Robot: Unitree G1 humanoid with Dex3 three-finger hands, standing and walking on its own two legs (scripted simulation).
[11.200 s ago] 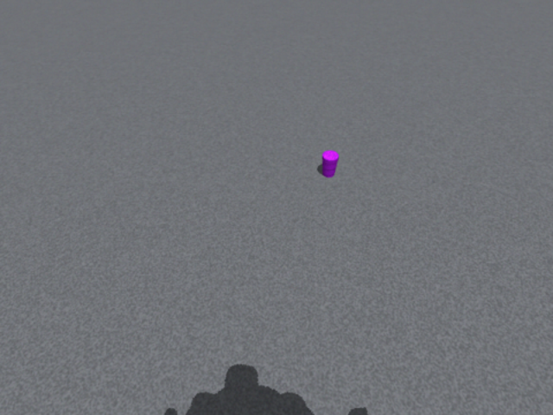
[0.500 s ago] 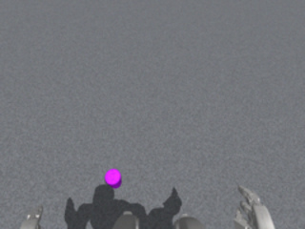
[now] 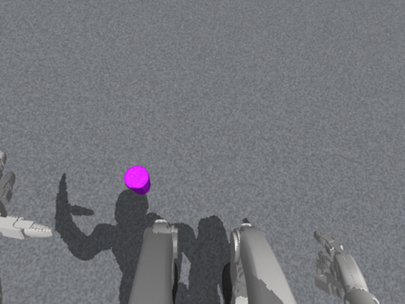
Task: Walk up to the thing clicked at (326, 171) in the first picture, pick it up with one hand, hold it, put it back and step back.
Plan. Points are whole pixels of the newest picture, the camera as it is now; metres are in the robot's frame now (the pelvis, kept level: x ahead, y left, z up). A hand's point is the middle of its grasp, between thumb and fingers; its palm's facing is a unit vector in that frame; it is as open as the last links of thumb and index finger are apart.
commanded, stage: go down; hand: left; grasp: from the side
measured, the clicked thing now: (139, 182) +0.46 +0.23 -0.47
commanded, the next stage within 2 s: approach in 1.36 s
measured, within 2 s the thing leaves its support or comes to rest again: neither
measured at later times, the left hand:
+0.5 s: hand (29, 180) +0.36 +0.39 -0.11, palm faces +0.22 -0.97 -0.12, open 17.0 cm
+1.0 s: hand (31, 175) +0.38 +0.41 -0.14, palm faces +0.21 -0.97 -0.07, open 17.4 cm
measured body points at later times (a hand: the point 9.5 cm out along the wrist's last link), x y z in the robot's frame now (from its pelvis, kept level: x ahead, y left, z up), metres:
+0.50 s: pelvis -0.02 +0.00 -0.10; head +0.18 +0.05 +0.30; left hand +0.34 +0.44 -0.10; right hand +0.11 -0.29 -0.20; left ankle +0.07 +0.11 -0.50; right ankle +0.06 -0.12 -0.50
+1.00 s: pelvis -0.04 +0.00 -0.15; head +0.18 +0.07 +0.24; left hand +0.36 +0.46 -0.13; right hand +0.10 -0.28 -0.25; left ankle +0.07 +0.11 -0.50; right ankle +0.05 -0.12 -0.50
